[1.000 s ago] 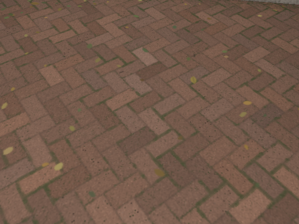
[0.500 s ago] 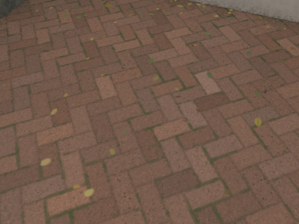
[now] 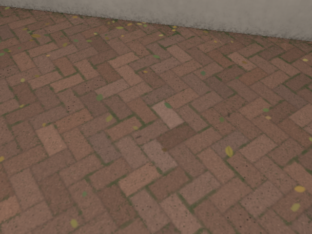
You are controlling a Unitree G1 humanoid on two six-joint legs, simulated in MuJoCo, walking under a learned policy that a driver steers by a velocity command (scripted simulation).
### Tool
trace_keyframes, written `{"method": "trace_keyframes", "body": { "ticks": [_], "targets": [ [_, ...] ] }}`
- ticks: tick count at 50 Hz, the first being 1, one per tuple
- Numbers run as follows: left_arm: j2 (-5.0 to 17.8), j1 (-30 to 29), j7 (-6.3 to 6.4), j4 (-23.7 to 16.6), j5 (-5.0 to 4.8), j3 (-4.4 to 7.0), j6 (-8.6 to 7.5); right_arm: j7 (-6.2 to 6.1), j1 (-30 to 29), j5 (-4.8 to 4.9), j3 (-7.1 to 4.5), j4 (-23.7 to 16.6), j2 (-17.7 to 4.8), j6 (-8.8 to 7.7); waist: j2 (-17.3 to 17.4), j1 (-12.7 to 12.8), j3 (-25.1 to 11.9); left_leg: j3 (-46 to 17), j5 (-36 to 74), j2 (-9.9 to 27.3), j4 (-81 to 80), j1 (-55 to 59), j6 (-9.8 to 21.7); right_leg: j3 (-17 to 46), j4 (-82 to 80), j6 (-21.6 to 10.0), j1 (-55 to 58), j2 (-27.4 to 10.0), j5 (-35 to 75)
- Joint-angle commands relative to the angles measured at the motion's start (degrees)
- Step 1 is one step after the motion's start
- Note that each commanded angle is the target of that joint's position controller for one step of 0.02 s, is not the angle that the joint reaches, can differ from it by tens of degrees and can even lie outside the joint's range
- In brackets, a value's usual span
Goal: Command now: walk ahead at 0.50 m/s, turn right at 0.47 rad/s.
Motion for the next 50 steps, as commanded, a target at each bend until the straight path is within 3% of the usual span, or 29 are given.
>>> {"method": "trace_keyframes", "body": {
  "ticks": [1,4,7,9,10,11,12,13,14,15,16,17,19,21,23,28,34,37,38,39,40,41,42,43,44,45,46,48,50],
  "targets": [
    [-0.16,-2.86,-1.09,-4.29,0.34,-0.54,-0.38,-0.80,-4.92,0.16,-1.65,-3.89,-7.81,-1.10,6.34,1.64,2.52,-4.28,17.76,14.96,-7.07,-0.64,7.44,-0.28,-8.43,-0.30,-0.08,-1.20,8.21],
    [-0.53,-8.69,-2.17,-6.91,0.39,-1.04,-0.35,-1.20,-1.94,0.88,-2.27,-2.41,-9.65,-0.62,5.80,-0.66,4.39,-1.81,16.78,16.41,-6.63,2.75,6.88,-3.13,-15.03,-1.43,0.55,-0.76,8.26],
    [0.46,-11.65,-3.08,-9.32,0.21,-0.90,-0.11,-1.21,-0.47,1.75,-2.90,-1.25,-11.14,0.40,6.42,-1.00,5.27,-0.08,21.35,18.07,-3.22,8.23,5.75,-5.70,-18.89,-3.53,0.94,0.19,1.19],
    [2.02,-9.67,-3.36,-9.97,0.33,-0.09,0.07,-1.42,-1.23,2.21,-3.33,-1.27,-12.88,1.05,8.42,1.08,2.86,1.92,38.90,17.98,3.34,9.52,4.44,-9.48,-20.19,-5.72,7.92,3.62,-5.01],
    [3.48,-5.31,-3.29,-9.25,0.28,0.79,0.17,-1.58,-1.75,2.44,-3.52,-1.32,-13.79,1.48,9.24,3.79,0.14,3.08,48.23,17.27,10.10,9.42,3.59,-11.42,-21.38,-7.04,14.55,6.27,-6.92],
    [6.22,3.87,-2.98,-6.81,0.09,2.45,0.15,-1.73,-2.42,2.63,-3.33,-1.52,-13.75,1.86,8.13,8.65,-4.29,4.90,50.54,14.87,21.71,6.20,1.99,-12.39,-25.90,-8.99,27.38,9.35,-3.31],
    [11.53,13.67,-1.86,-4.47,0.12,4.59,0.51,-1.99,-1.79,1.45,-2.55,-2.59,-11.90,1.57,2.84,12.26,-9.68,5.17,34.22,12.45,39.48,-8.53,-0.97,-1.87,-26.31,-12.14,46.15,4.07,0.20],
    [17.80,11.84,-1.52,-4.95,-0.37,5.09,0.03,-1.17,2.80,-0.64,0.17,-6.19,-3.38,-0.06,-12.62,4.94,-14.07,-0.66,-19.15,0.65,59.61,-34.21,-4.47,31.00,-32.55,-22.59,63.21,-10.36,-7.52],
    [14.06,15.31,-1.53,-6.63,0.30,3.86,-0.41,-0.29,-2.43,1.65,-0.11,-6.88,-7.29,-2.58,-7.07,9.58,-21.68,-13.53,-21.01,-0.23,65.82,-40.15,-3.44,42.86,-40.75,-24.42,66.83,-13.63,-12.87],
    [10.71,13.53,-1.51,-5.89,0.75,2.97,-0.93,0.08,-7.31,3.63,-0.64,-8.26,-9.21,-3.48,-4.50,9.87,-14.17,-13.40,-15.53,2.23,65.63,-45.07,-2.34,34.67,-41.26,-21.58,62.70,-12.22,-8.60],
    [8.52,9.78,-1.34,-6.54,0.24,2.30,-1.21,-0.30,-8.24,2.71,-0.29,-8.18,-8.71,-3.89,-0.38,7.62,-9.46,-13.29,-10.46,4.90,61.01,-43.24,-1.51,27.24,-40.76,-19.41,53.99,-9.70,-3.91],
    [6.20,5.19,-1.24,-7.32,0.37,1.56,-1.21,-0.77,-8.01,1.15,-0.63,-7.41,-9.06,-3.69,1.69,4.87,-6.28,-12.84,-7.33,7.07,56.30,-38.69,-1.66,21.31,-41.06,-17.67,44.96,-7.91,1.55],
    [3.46,1.71,-1.06,-8.52,1.42,0.54,-1.55,-0.65,-5.42,0.84,-1.16,-6.78,-9.23,-1.97,0.62,1.48,-4.81,-12.77,-4.62,8.95,52.19,-31.69,-1.98,15.96,-43.69,-16.93,35.67,-6.05,8.71],
    [4.05,2.62,-0.90,-7.40,1.37,0.55,-2.31,-0.56,-4.82,0.89,-0.72,-6.31,-7.46,-0.48,0.47,0.94,-3.48,-11.55,-2.01,9.25,48.76,-31.34,-2.67,11.33,-45.50,-16.74,32.33,-5.52,14.22],
    [5.32,4.51,-0.42,-6.00,1.34,0.78,-2.78,-0.67,-8.11,0.85,-0.17,-7.19,-6.34,0.25,0.47,1.90,-1.38,-11.16,4.14,9.56,43.57,-33.94,-3.17,7.30,-47.07,-15.63,31.72,-4.94,16.76],
    [5.97,7.00,0.09,-3.74,1.42,0.46,-3.19,0.62,-15.15,1.73,0.62,-8.23,-5.44,0.07,-0.11,5.28,1.25,-10.14,20.85,7.75,27.09,-33.63,-1.55,0.07,-49.01,-11.02,34.95,-3.46,13.14],
    [6.83,10.38,0.32,-0.90,1.40,0.75,-2.27,3.01,-21.72,2.39,1.12,-11.67,-4.99,-0.06,0.69,8.14,4.88,-9.69,16.17,4.72,18.72,-39.34,0.96,-2.60,-46.28,-10.04,47.97,-8.08,16.90],
    [8.27,8.56,1.06,-1.40,1.05,1.15,-1.26,3.97,-19.33,1.93,0.68,-12.49,-5.88,-0.03,-1.40,5.82,1.96,-5.42,7.37,1.06,17.69,-32.80,3.39,-5.42,-38.97,-8.28,50.54,-8.34,38.62],
    [9.15,7.92,1.47,-1.74,0.91,1.36,-0.93,3.92,-16.28,1.70,0.03,-12.18,-7.18,0.20,-2.85,3.97,-0.64,-3.52,4.38,-1.08,18.05,-27.69,4.43,-6.32,-34.06,-7.59,50.77,-7.92,49.32],
    [9.69,6.77,1.85,-2.08,0.82,1.40,-0.50,3.72,-9.39,1.61,-1.12,-10.79,-9.30,0.38,-2.81,-0.05,-4.32,-2.50,4.92,-3.26,15.92,-18.47,5.97,-7.84,-25.05,-6.43,49.05,-6.60,55.26],
    [9.30,5.90,2.24,-2.73,0.93,1.11,-0.70,3.06,-0.41,1.65,-2.52,-9.06,-12.44,0.51,-1.02,-4.73,-8.85,-7.24,10.41,-1.34,13.83,-2.85,8.57,-9.37,-11.95,-4.30,39.80,-4.71,47.80],
    [3.91,10.16,1.84,-5.12,2.53,-0.66,-1.96,2.20,6.04,1.24,-3.88,-8.46,-18.32,0.58,11.29,-3.69,-16.66,-31.27,13.81,13.31,14.65,20.41,17.27,-10.26,10.92,-0.62,17.27,3.38,12.13],
    [2.67,11.20,0.63,-5.56,2.62,-1.81,-3.96,2.35,6.47,2.13,-3.06,-8.46,-16.34,0.39,16.80,-2.70,-23.70,-55.44,7.08,20.47,5.67,31.20,24.41,-0.54,22.63,0.74,2.27,10.92,-26.22],
    [6.51,6.43,-0.47,-6.63,0.42,-0.82,-5.50,1.94,5.29,1.97,-2.29,-8.72,-13.10,0.86,11.43,-4.69,-18.39,-48.79,0.16,18.12,3.92,28.40,20.75,3.64,24.32,-0.13,-3.83,6.45,-22.65],
    [6.52,2.21,-0.73,-8.16,-0.39,-1.12,-6.21,1.61,1.79,1.88,-1.82,-9.56,-11.45,1.12,6.90,-3.76,-11.06,-41.32,0.72,16.06,2.91,19.63,18.36,2.35,20.54,-0.69,-4.62,3.85,-18.00],
    [5.97,0.59,-0.44,-8.54,0.71,-1.10,-6.35,1.55,-1.80,1.72,-1.40,-10.32,-10.58,1.35,1.79,-1.16,-5.68,-36.48,5.44,13.99,1.52,9.71,16.77,1.25,14.81,-0.50,-2.28,1.85,-15.40],
    [6.56,0.58,-0.02,-8.68,1.85,-0.51,-5.83,1.45,-4.19,1.37,-0.85,-11.15,-9.24,1.35,1.59,0.89,-3.00,-32.96,10.78,12.15,-0.01,2.66,16.11,0.87,10.63,0.10,1.50,0.34,-13.81],
    [5.70,2.92,0.30,-8.87,2.25,-0.43,-4.43,1.17,-6.08,1.11,-0.77,-11.86,-9.20,1.35,4.57,3.51,-1.48,-30.23,15.44,10.18,-2.20,-4.79,16.43,0.08,6.32,1.61,5.37,-0.42,-12.89],
    [4.43,2.22,0.75,-9.19,2.54,-0.84,-3.59,0.62,-5.73,1.29,-1.09,-11.43,-10.42,1.16,5.17,3.85,-0.72,-26.29,19.87,8.53,-2.68,-9.30,16.13,-1.34,0.56,3.34,6.49,-0.12,-9.71]
  ]
}}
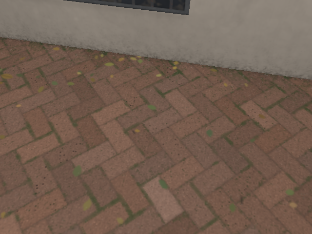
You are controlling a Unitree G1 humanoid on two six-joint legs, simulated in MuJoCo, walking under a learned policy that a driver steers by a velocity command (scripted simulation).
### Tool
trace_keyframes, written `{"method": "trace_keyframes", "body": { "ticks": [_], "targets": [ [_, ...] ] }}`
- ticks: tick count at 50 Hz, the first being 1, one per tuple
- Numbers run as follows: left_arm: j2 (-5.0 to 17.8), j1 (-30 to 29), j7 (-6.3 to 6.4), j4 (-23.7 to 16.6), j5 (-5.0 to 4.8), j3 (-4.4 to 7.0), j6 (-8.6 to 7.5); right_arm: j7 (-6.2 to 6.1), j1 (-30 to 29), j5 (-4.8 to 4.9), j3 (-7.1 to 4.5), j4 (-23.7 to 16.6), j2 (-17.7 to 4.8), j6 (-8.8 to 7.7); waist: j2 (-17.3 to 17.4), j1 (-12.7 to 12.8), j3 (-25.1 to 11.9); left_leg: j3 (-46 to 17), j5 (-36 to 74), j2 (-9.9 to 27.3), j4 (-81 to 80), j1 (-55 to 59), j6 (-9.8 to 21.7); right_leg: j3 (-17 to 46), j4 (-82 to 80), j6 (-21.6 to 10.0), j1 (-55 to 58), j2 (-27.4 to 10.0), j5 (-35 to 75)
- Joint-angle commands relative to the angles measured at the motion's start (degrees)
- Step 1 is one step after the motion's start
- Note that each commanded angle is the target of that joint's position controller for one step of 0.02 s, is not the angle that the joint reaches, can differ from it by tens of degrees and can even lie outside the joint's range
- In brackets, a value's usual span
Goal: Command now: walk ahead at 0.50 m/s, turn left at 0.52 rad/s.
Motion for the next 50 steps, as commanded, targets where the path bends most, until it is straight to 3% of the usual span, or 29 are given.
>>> {"method": "trace_keyframes", "body": {
  "ticks": [1,4,7,9,11,12,13,14,15,16,17,18,19,21,22,25,27,30,33,34,35,36,37,38,41,46,50],
  "targets": [
    [4.30,-0.08,0.71,-4.01,0.58,1.19,0.24,-1.07,-2.75,0.18,-2.31,-4.42,-8.98,-0.99,3.51,2.23,-2.93,-13.32,16.84,13.70,-10.07,-0.53,10.94,-1.22,-8.43,2.40,-1.34,-0.62,6.68],
    [2.42,-6.83,0.44,-5.22,0.28,0.40,-0.10,-1.69,-0.31,0.95,-2.59,-3.22,-9.50,-0.36,4.99,-0.74,-3.02,-10.49,12.79,10.25,-8.12,-2.33,7.76,-1.84,-22.72,2.92,3.58,2.16,19.07],
    [3.15,-10.60,-0.54,-5.73,-0.76,0.49,-0.75,-1.71,3.23,1.07,-2.28,-1.70,-8.83,0.04,6.30,-3.23,-3.68,-12.86,7.72,12.18,-6.12,1.94,6.86,-1.56,-29.92,2.37,5.64,3.44,24.15],
    [4.34,-11.68,-1.20,-6.28,-0.81,0.94,-1.27,-1.68,4.87,0.97,-2.07,-0.93,-8.28,0.22,6.51,-3.60,-3.33,-16.03,6.19,14.34,-3.20,6.54,6.33,-0.88,-33.06,0.78,5.22,3.43,21.53],
    [5.43,-10.19,-1.48,-6.28,-0.88,1.56,-1.72,-1.63,4.53,0.63,-2.24,-0.80,-8.73,0.42,7.83,-2.28,-2.96,-18.49,8.17,15.86,-0.35,9.32,5.36,-1.45,-35.08,-1.33,7.37,3.77,16.67],
    [5.93,-6.98,-1.37,-5.51,-0.73,2.03,-1.91,-1.57,3.64,0.57,-2.15,-1.05,-8.41,0.52,8.22,-0.25,-3.64,-18.27,12.22,14.91,2.38,9.60,4.44,-2.59,-37.30,-2.76,11.71,4.48,15.97],
    [7.65,-1.34,-1.07,-4.43,-0.16,2.90,-2.15,-1.45,2.96,0.38,-1.65,-1.58,-6.90,0.35,7.77,2.53,-7.25,-16.25,17.74,12.20,9.04,8.22,2.79,-1.41,-37.19,-5.02,20.58,2.93,16.88],
    [10.97,8.08,-0.70,-3.56,0.45,3.79,-2.26,-1.45,2.49,-0.42,-0.66,-3.00,-4.66,0.07,2.17,6.54,-15.00,-11.67,10.21,8.66,24.48,1.24,0.48,7.82,-35.68,-9.11,34.95,-6.03,19.28],
    [15.34,13.89,-1.06,-0.53,0.42,5.17,-1.52,-1.46,11.62,1.07,0.33,-2.75,-1.63,-0.69,-17.18,3.99,-21.40,-5.37,-17.08,0.46,43.94,-19.38,-3.99,33.14,-40.03,-19.73,53.29,-17.41,8.32],
    [10.31,14.17,-1.28,-0.86,-1.17,4.02,-1.16,-1.55,9.93,1.23,-0.28,-2.02,-6.01,-0.97,-13.08,5.65,-18.01,-8.20,-23.95,2.57,50.83,-27.33,-4.82,40.45,-44.48,-19.75,52.36,-18.75,0.39],
    [7.54,10.50,-0.94,-1.65,-0.92,3.11,-0.84,-1.58,2.92,1.19,-1.09,-3.09,-8.69,-0.88,-6.74,6.75,-10.16,-8.08,-19.79,4.33,53.44,-28.96,-5.31,31.60,-44.36,-17.53,45.20,-16.74,7.61],
    [6.45,6.68,-0.85,-2.48,-0.04,2.40,-0.41,-1.80,-0.98,0.33,-0.94,-4.11,-8.07,-0.71,-1.79,5.29,-7.20,-5.81,-16.60,6.33,52.34,-26.58,-5.84,23.70,-43.73,-16.09,38.13,-14.43,21.05],
    [5.25,4.41,-1.02,-2.31,0.07,1.89,-0.25,-1.83,-2.70,-0.58,-1.05,-4.91,-7.40,-0.60,-0.83,3.69,-4.88,-4.59,-15.48,7.81,49.32,-24.97,-6.42,18.49,-43.39,-15.88,32.76,-12.63,34.08],
    [3.04,2.82,-1.12,-1.27,0.17,0.93,-0.37,-1.64,-1.10,-0.51,-0.69,-4.40,-4.94,-0.01,-3.41,0.99,-5.00,-3.25,-14.60,9.78,41.85,-19.38,-7.20,11.03,-44.21,-14.24,27.68,-8.77,45.48],
    [3.11,2.30,-1.05,-0.57,0.12,0.86,-0.34,-1.70,-0.24,-0.32,-0.22,-3.82,-3.28,0.31,-4.46,0.25,-5.58,-2.14,-13.75,9.71,37.59,-17.43,-7.76,8.49,-44.64,-14.23,26.33,-7.81,49.11],
    [6.57,0.94,-0.29,0.90,-0.15,1.76,0.74,-1.90,-1.43,-0.57,0.77,-3.27,-1.23,0.87,-5.43,-0.22,-8.12,0.18,-6.52,9.13,24.97,-9.99,-8.75,3.04,-45.21,-14.32,23.00,-6.49,53.52],
    [7.47,1.93,0.01,2.00,-0.65,2.00,1.55,-1.83,-3.55,-0.37,0.67,-2.98,-1.91,1.11,-5.70,0.85,-9.16,0.86,0.00,8.43,19.49,-6.51,-8.77,1.59,-45.47,-13.63,22.89,-6.21,50.47],
    [7.00,3.39,0.01,3.52,-1.08,1.74,2.29,-1.68,-7.20,-0.41,0.26,-3.73,-2.91,1.43,-5.36,2.18,-8.10,0.51,3.03,8.05,13.71,-4.62,-7.79,2.29,-44.46,-12.98,23.98,-6.80,42.65],
    [5.96,2.43,0.04,4.28,-1.76,1.27,2.72,-1.47,-7.26,-1.01,-0.27,-3.70,-3.21,1.08,-4.38,0.74,-6.65,1.48,9.04,7.11,2.28,1.88,-4.96,3.20,-40.70,-10.28,22.98,-5.40,30.93],
    [4.73,4.28,0.01,4.84,-1.23,0.84,2.50,-1.74,-6.99,-1.54,-0.68,-3.86,-4.83,0.96,-2.23,1.11,-6.97,-1.54,18.38,9.82,0.15,6.44,-3.62,2.83,-38.62,-7.82,21.44,-3.34,25.01],
    [3.23,7.67,-0.17,4.93,0.39,0.36,1.93,-2.24,-6.64,-2.09,-1.32,-4.61,-8.14,1.11,3.56,3.48,-9.76,-6.85,34.87,16.11,3.96,13.81,-0.92,0.36,-34.74,-4.94,17.26,0.54,14.18],
    [0.72,12.30,-0.08,6.17,0.57,-0.41,1.86,-2.48,-7.47,-1.99,-0.82,-4.51,-6.05,1.80,9.63,5.26,-12.70,-10.30,34.43,19.94,5.53,17.52,4.08,-2.15,-33.52,-2.28,13.90,2.78,1.15],
    [1.39,10.05,0.18,6.11,0.53,-0.62,2.45,-2.18,-8.41,-1.30,-0.09,-4.44,-2.77,2.25,9.75,3.91,-11.95,-11.23,26.14,19.26,4.81,14.38,5.02,-2.42,-34.00,-0.91,15.25,2.19,-0.50],
    [2.51,7.60,0.39,5.66,0.38,-0.36,3.36,-1.77,-9.94,-1.03,0.15,-4.42,-1.82,2.49,8.66,3.62,-9.67,-9.97,18.66,16.75,4.47,10.77,3.47,-2.69,-35.09,-0.45,16.26,2.28,1.30],
    [4.27,6.34,0.75,6.19,0.39,0.14,5.38,-0.99,-11.10,-1.01,-0.22,-4.56,-3.48,2.13,5.43,3.19,-5.38,-6.17,14.78,12.62,5.63,5.70,0.07,-2.63,-36.01,-0.94,17.88,2.60,5.21],
    [3.62,5.87,1.23,7.48,-0.10,0.08,5.54,-1.31,-10.24,-0.91,-0.20,-3.12,-2.71,1.70,3.52,2.73,-7.19,-5.27,23.27,12.04,8.13,7.76,0.17,-2.08,-35.19,-0.89,20.60,1.90,10.49],
    [3.09,5.31,1.60,8.76,-0.18,0.16,6.13,-1.47,-10.90,-0.84,-0.34,-1.91,-2.45,2.01,2.33,2.77,-6.20,-5.07,20.22,11.67,7.58,7.09,0.28,-2.25,-35.52,-0.64,21.16,2.03,9.24]
  ]
}}
Over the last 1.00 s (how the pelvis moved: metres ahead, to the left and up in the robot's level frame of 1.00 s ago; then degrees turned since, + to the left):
0.56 -0.08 -0.01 0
